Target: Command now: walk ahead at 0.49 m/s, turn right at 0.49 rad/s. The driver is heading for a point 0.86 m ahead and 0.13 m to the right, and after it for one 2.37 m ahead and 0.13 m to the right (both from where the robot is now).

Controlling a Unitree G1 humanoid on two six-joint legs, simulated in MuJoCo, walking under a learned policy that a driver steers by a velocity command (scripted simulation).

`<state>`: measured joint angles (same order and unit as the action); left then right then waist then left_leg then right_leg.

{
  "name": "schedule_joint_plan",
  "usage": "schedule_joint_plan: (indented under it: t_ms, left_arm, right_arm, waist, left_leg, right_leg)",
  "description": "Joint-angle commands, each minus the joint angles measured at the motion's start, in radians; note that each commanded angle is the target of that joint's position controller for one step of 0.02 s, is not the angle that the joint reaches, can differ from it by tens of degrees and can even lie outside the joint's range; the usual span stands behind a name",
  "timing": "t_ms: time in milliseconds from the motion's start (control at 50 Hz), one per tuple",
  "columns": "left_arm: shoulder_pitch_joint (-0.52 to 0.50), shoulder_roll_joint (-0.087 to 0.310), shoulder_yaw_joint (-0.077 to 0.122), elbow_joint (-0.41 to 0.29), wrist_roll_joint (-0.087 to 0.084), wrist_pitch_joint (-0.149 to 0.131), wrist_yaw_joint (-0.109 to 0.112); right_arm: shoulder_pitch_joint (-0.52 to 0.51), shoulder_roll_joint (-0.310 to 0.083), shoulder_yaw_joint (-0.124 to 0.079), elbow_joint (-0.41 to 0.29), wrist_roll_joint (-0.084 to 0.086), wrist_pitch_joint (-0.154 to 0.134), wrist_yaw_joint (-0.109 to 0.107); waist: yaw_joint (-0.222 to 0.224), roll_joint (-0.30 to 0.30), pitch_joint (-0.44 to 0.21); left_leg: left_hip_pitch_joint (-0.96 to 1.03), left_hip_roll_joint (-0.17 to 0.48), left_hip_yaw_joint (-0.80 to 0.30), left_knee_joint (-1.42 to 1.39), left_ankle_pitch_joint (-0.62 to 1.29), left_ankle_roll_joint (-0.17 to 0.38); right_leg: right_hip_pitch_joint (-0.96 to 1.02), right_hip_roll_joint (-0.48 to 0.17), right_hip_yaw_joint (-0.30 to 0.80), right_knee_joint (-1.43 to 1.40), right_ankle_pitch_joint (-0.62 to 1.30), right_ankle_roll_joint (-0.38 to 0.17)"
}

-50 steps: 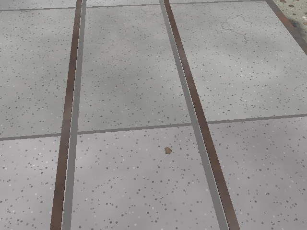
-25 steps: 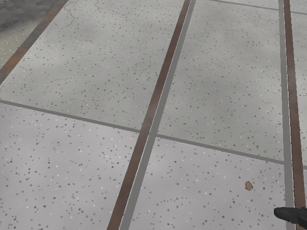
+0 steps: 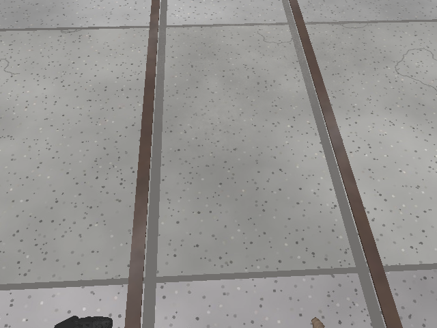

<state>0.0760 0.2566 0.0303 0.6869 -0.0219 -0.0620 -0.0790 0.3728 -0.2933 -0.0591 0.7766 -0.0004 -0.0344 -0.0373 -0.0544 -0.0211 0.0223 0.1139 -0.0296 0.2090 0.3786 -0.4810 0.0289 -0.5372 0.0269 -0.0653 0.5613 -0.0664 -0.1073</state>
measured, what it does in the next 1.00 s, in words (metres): walks ahead, turning right: left foot, then right foot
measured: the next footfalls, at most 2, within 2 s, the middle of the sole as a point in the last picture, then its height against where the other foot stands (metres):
left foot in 0.46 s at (183, 323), level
right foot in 0.96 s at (292, 270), level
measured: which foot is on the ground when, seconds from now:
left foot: down 0.00-0.02, up 0.04-0.44, down 0.46-0.96, up 0.98-1.00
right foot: down 0.00-0.46, up 0.48-0.94, down 0.96-1.00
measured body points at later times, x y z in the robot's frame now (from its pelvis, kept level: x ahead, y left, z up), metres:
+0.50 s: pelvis +0.30 +0.03 +0.00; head +0.33 +0.03 +0.45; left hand +0.45 +0.29 -0.11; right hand +0.43 -0.27 -0.06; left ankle +0.43 +0.11 -0.72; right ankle +0.14 -0.07 -0.68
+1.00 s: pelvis +0.54 -0.09 +0.01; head +0.57 -0.11 +0.46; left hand +0.86 +0.00 -0.05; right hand +0.39 -0.33 -0.12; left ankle +0.44 +0.11 -0.69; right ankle +0.58 -0.22 -0.72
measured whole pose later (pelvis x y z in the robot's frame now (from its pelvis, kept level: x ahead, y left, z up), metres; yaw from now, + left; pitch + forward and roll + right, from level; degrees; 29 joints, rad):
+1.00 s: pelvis +0.54 -0.09 +0.01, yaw -24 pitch +2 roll +1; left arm 0.01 0.25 0.03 0.61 0.00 -0.07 -0.03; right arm 0.42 -0.30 -0.05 0.88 0.02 -0.05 0.00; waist -0.09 0.00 0.04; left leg -0.07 0.04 0.02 0.65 -0.48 0.00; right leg -0.47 -0.01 -0.03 0.55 -0.10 -0.05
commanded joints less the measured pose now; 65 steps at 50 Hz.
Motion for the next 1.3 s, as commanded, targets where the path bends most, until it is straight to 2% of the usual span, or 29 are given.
schedule_joint_plan:
  t_ms: [20,40,60,80,100,120,180,280,360,400,440,460,480,500,520,540,600,680,780,900,960,980,1000,1020,1040,1060,1100,1200,1300]
  left_arm:
    - [0.362,0.275,0.1,-0.011,-0.003,0.008,0.039]
    - [0.338,0.319,0.107,-0.035,-0.004,-0.001,0.041]
    - [0.348,0.237,0.09,-0.034,-0.001,-0.003,0.045]
    - [0.302,0.199,0.079,-0.041,0.002,-0.005,0.05]
    - [0.232,0.181,0.073,-0.053,0.0,-0.008,0.05]
    - [0.177,0.149,0.064,-0.066,-0.001,-0.009,0.052]
    - [0.135,0.153,0.062,-0.074,0.01,-0.009,0.065]
    - [0.189,0.202,0.076,-0.038,-0.004,0.006,0.091]
    - [0.254,0.201,0.077,-0.014,-0.013,0.021,0.095]
    - [0.243,0.195,0.078,-0.016,-0.008,0.022,0.095]
    - [0.231,0.144,0.063,-0.027,0.001,0.021,0.09]
    - [0.255,0.069,0.038,-0.044,0.019,0.018,0.084]
    - [0.391,0.029,0.022,-0.077,-0.014,0.006,0.081]
    - [0.375,0.14,0.041,-0.048,-0.029,0.009,0.086]
    - [0.266,0.191,0.057,-0.06,-0.02,0.015,0.088]
    - [0.211,0.185,0.059,-0.071,-0.005,0.021,0.09]
    - [0.191,0.122,0.053,-0.081,-0.003,0.023,0.081]
    - [0.134,0.074,0.036,-0.091,0.009,0.027,0.077]
    - [-0.015,0.046,0.014,-0.111,0.01,0.001,0.051]
    - [-0.128,0.078,0.022,-0.155,0.001,-0.014,0.031]
    - [0.186,0.181,0.078,-0.07,0.017,-0.019,0.048]
    - [0.359,0.27,0.1,-0.046,0.038,-0.011,0.066]
    - [0.363,0.28,0.095,-0.044,0.038,-0.007,0.066]
    - [0.329,0.189,0.072,-0.041,0.026,-0.008,0.066]
    - [0.27,0.156,0.059,-0.036,0.016,-0.011,0.065]
    - [0.207,0.126,0.051,-0.033,0.018,-0.015,0.061]
    - [0.138,0.087,0.045,-0.024,0.03,-0.033,0.056]
    - [0.119,0.109,0.06,0.031,0.042,-0.059,0.069]
    - [0.136,0.167,0.072,0.057,0.03,-0.032,0.102]
  right_arm:
    - [-0.024,-0.131,-0.019,-0.098,-0.023,-0.019,-0.01]
    - [0.064,-0.036,0.015,-0.141,-0.022,-0.054,0.017]
    - [-0.055,-0.129,-0.002,-0.151,0.013,-0.092,0.037]
    - [-0.138,-0.147,-0.003,-0.188,0.042,-0.109,0.047]
    - [-0.158,-0.129,0.001,-0.19,0.025,-0.116,0.042]
    - [-0.158,-0.136,-0.007,-0.184,-0.003,-0.111,0.037]
    - [-0.107,-0.114,-0.004,-0.177,-0.02,-0.078,0.036]
    - [-0.286,-0.045,0.028,-0.219,-0.019,-0.071,0.034]
    - [-0.348,-0.092,0.009,-0.234,0.009,-0.084,0.046]
    - [-0.309,-0.124,-0.01,-0.226,0.014,-0.091,0.048]
    - [-0.16,-0.157,-0.036,-0.196,0.004,-0.099,0.041]
    - [-0.022,-0.211,-0.05,-0.188,-0.012,-0.1,0.033]
    - [0.037,-0.292,-0.069,-0.153,-0.027,-0.086,0.041]
    - [0.009,-0.196,-0.054,-0.17,-0.008,-0.082,0.046]
    - [-0.032,-0.14,-0.038,-0.177,-0.003,-0.077,0.04]
    - [-0.076,-0.119,-0.029,-0.176,-0.011,-0.072,0.039]
    - [-0.098,-0.075,-0.015,-0.137,-0.018,-0.078,0.042]
    - [-0.073,-0.106,-0.026,-0.085,-0.001,-0.087,0.049]
    - [-0.043,-0.149,-0.032,-0.032,0.016,-0.068,0.044]
    - [0.037,-0.179,-0.037,0.038,0.033,-0.037,0.043]
    - [0.005,-0.171,-0.025,0.038,0.032,-0.028,0.035]
    - [0.012,-0.088,0.005,-0.003,0.004,-0.037,0.035]
    - [0.101,-0.027,0.025,-0.004,0.016,-0.054,0.037]
    - [0.028,-0.136,-0.007,0.0,0.041,-0.058,0.04]
    - [-0.035,-0.151,-0.015,-0.022,0.05,-0.06,0.042]
    - [-0.064,-0.135,-0.015,-0.022,0.039,-0.057,0.037]
    - [-0.035,-0.102,-0.019,-0.009,0.031,-0.032,0.036]
    - [-0.087,-0.054,-0.016,-0.036,0.025,0.001,0.034]
    - [-0.238,-0.013,0.002,-0.105,0.005,-0.01,0.073]
  waist:
    - [0.205,-0.059,-0.27]
    - [0.11,-0.235,-0.402]
    - [0.191,-0.075,-0.392]
    - [0.174,-0.024,-0.239]
    - [0.116,0.08,-0.132]
    - [0.082,0.085,-0.081]
    - [0.025,0.012,-0.04]
    - [0.093,-0.038,-0.022]
    - [0.12,-0.076,-0.05]
    - [0.088,-0.1,-0.054]
    - [0.003,-0.093,-0.114]
    - [-0.043,0.044,-0.252]
    - [0.028,0.401,-0.339]
    - [0.0,0.276,-0.266]
    - [-0.027,0.174,-0.147]
    - [-0.014,0.101,-0.088]
    - [0.025,0.141,-0.017]
    - [0.031,0.106,0.005]
    - [-0.013,0.09,0.021]
    - [-0.02,0.111,0.045]
    - [0.16,0.095,-0.153]
    - [0.207,-0.06,-0.318]
    - [0.157,-0.245,-0.427]
    - [0.181,-0.138,-0.3]
    - [0.155,-0.122,-0.169]
    - [0.122,-0.072,-0.111]
    - [0.061,-0.098,-0.052]
    - [0.033,-0.041,0.025]
    - [0.081,-0.027,0.029]
  left_leg:
    - [-0.376,0.157,-0.037,0.74,0.727,0.004]
    - [-0.791,-0.07,-0.208,1.087,-0.105,-0.06]
    - [-0.9,-0.006,-0.365,1.112,-0.051,-0.03]
    - [-0.934,0.041,-0.352,1.036,0.041,-0.011]
    - [-0.899,0.083,-0.331,0.928,0.094,-0.01]
    - [-0.848,0.11,-0.323,0.84,0.128,-0.025]
    - [-0.745,0.131,-0.287,0.733,0.166,-0.079]
    - [-0.611,0.067,-0.231,0.327,0.477,-0.123]
    - [-0.548,0.033,-0.281,0.163,0.528,-0.107]
    - [-0.508,0.04,-0.298,0.137,0.451,-0.071]
    - [-0.289,0.07,-0.298,0.094,0.409,-0.01]
    - [-0.051,0.248,-0.473,0.087,0.308,0.052]
    - [0.194,0.458,-0.982,-0.047,0.036,0.219]
    - [0.145,0.458,-1.056,-0.099,-0.204,0.211]
    - [0.04,0.413,-0.877,-0.103,-0.151,0.168]
    - [-0.07,0.365,-0.728,-0.102,0.015,0.142]
    - [-0.227,0.264,-0.503,-0.164,0.256,0.138]
    - [-0.219,0.276,-0.405,-0.215,0.418,0.187]
    - [-0.201,0.244,-0.279,-0.227,0.512,0.167]
    - [-0.089,0.3,-0.285,-0.161,0.636,0.142]
    - [-0.232,0.211,-0.219,0.209,0.869,0.076]
    - [-0.524,0.122,-0.172,0.565,0.492,0.021]
    - [-0.764,0.002,-0.274,0.806,-0.115,-0.008]
    - [-0.858,0.054,-0.344,0.894,-0.078,-0.007]
    - [-0.884,0.095,-0.318,0.878,0.016,-0.001]
    - [-0.853,0.129,-0.304,0.841,0.096,-0.007]
    - [-0.757,0.168,-0.313,0.797,0.2,-0.022]
    - [-0.794,0.164,-0.329,0.677,0.35,-0.057]
    - [-0.679,0.118,-0.205,0.334,0.563,-0.048]
  right_leg:
    - [0.666,-0.132,0.276,-0.031,0.041,-0.144]
    - [0.978,-0.371,0.884,-0.142,-0.138,-0.38]
    - [0.974,-0.34,0.853,-0.231,-0.225,-0.327]
    - [0.837,-0.307,0.695,-0.256,-0.204,-0.276]
    - [0.666,-0.26,0.596,-0.275,-0.104,-0.238]
    - [0.554,-0.218,0.521,-0.292,0.003,-0.221]
    - [0.353,-0.169,0.423,-0.339,0.175,-0.224]
    - [0.192,-0.058,0.287,-0.306,0.105,-0.136]
    - [0.29,-0.105,0.406,-0.226,-0.056,-0.096]
    - [0.343,-0.139,0.473,-0.159,-0.083,-0.071]
    - [0.306,-0.085,0.446,0.01,-0.055,-0.02]
    - [0.203,-0.015,0.355,0.3,-0.222,0.019]
    - [-0.139,0.094,0.236,0.618,-0.551,0.074]
    - [-0.256,0.01,0.257,0.753,-0.48,0.091]
    - [-0.277,-0.022,0.233,0.782,-0.381,0.096]
    - [-0.241,-0.055,0.207,0.761,-0.309,0.101]
    - [-0.144,-0.099,0.196,0.639,-0.228,0.1]
    - [-0.176,-0.102,0.18,0.452,-0.173,0.109]
    - [-0.105,-0.106,0.099,0.147,0.043,0.112]
    - [-0.024,-0.064,0.062,-0.023,-0.029,0.058]
    - [0.494,-0.046,0.059,-0.085,0.014,-0.014]
    - [0.838,-0.301,0.359,-0.062,-0.007,-0.097]
    - [0.961,-0.461,0.733,-0.188,-0.166,-0.201]
    - [0.858,-0.422,0.661,-0.228,-0.252,-0.164]
    - [0.728,-0.384,0.506,-0.257,-0.219,-0.13]
    - [0.614,-0.339,0.415,-0.293,-0.168,-0.107]
    - [0.459,-0.287,0.279,-0.369,-0.067,-0.09]
    - [0.385,-0.275,0.073,-0.427,0.199,-0.092]
    - [0.4,-0.245,-0.094,-0.365,0.429,-0.054]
